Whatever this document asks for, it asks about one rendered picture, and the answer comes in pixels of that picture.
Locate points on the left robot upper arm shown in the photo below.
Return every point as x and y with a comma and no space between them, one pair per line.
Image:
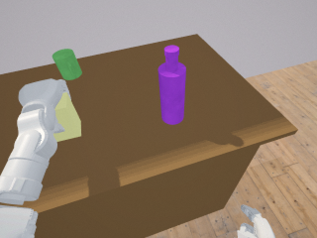
17,222

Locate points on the left robot forearm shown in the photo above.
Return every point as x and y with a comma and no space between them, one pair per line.
21,179

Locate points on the right robot hand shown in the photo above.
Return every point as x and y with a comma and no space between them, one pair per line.
261,227

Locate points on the table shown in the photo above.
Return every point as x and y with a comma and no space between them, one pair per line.
129,174

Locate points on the left robot hand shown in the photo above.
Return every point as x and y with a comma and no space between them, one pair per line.
48,91

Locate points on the sponge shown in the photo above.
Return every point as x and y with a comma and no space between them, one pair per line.
67,116

